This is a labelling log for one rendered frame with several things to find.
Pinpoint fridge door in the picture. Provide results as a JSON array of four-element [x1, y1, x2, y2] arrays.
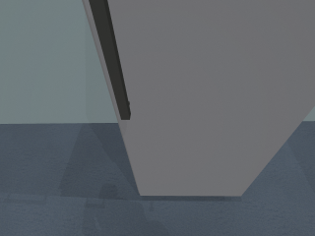
[[84, 0, 315, 197]]

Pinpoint handle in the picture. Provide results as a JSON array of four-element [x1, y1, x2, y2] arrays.
[[89, 0, 131, 120]]

